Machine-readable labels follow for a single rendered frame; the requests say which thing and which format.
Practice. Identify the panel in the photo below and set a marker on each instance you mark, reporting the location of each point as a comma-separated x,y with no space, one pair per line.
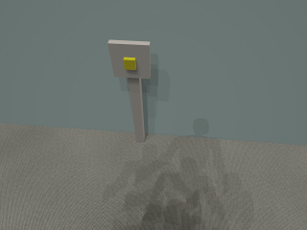
141,51

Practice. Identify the button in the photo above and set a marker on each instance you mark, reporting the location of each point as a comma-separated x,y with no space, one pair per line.
129,63

